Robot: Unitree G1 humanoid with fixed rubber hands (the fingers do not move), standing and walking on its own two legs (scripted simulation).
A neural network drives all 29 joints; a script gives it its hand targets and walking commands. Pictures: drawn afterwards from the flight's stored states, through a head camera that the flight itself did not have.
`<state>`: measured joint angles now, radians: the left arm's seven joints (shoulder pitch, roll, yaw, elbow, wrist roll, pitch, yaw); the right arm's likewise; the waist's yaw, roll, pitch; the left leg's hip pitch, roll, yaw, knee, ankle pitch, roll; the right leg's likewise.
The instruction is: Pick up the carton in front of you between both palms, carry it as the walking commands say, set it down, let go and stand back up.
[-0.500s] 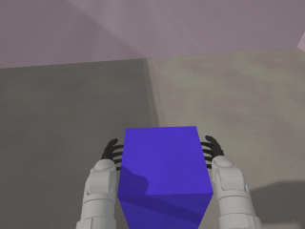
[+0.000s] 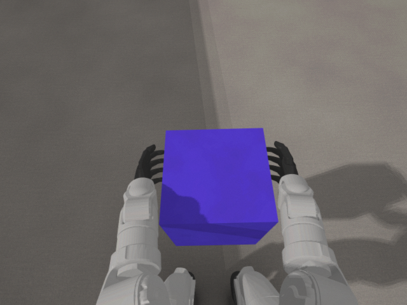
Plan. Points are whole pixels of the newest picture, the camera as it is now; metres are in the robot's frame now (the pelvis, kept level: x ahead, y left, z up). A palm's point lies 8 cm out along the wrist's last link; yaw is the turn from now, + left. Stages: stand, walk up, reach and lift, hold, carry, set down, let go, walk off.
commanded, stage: set down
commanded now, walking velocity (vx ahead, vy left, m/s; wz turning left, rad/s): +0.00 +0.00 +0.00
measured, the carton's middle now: (215, 193) +0.35 +0.00 -0.12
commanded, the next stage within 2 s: none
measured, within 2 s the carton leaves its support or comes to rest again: neither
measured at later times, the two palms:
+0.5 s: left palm (162, 186) +0.40 +0.14 -0.21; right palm (268, 185) +0.40 -0.16 -0.21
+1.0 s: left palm (172, 194) +0.43 +0.14 -0.37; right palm (259, 194) +0.42 -0.16 -0.37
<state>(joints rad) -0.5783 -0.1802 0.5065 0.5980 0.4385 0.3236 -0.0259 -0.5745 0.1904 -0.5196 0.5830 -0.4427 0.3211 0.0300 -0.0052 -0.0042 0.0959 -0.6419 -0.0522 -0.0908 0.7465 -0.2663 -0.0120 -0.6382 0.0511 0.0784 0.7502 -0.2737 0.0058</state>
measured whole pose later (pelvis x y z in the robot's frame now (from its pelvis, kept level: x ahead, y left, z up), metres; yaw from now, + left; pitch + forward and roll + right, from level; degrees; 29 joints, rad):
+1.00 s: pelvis -0.04 +0.00 -0.26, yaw +0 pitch +45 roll +0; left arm -0.99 0.03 0.35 0.78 0.12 0.16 0.11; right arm -0.96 -0.03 -0.40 0.75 -0.12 0.16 -0.08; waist -0.02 0.01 -0.10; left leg -2.06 -0.14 -0.08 1.80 -0.52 -0.06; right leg -2.06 0.13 0.08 1.81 -0.53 0.06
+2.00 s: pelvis -0.05 +0.00 -0.37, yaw -1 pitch +38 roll +0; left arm -1.28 0.17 0.27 1.08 0.03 0.10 0.13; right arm -1.23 -0.16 -0.34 1.02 -0.04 0.11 -0.11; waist -0.02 0.01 0.20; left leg -2.26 -0.14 -0.05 2.19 -0.58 -0.07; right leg -2.26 0.14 0.04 2.19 -0.59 0.07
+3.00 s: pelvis -0.05 +0.00 -0.35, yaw -1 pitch +38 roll +0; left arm -1.13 0.32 0.11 0.86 -0.18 0.07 0.11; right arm -1.10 -0.31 -0.14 0.83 0.21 0.06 -0.11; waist -0.02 0.00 0.19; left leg -2.21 -0.05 -0.02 2.14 -0.59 -0.02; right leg -2.22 0.06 0.01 2.13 -0.58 0.02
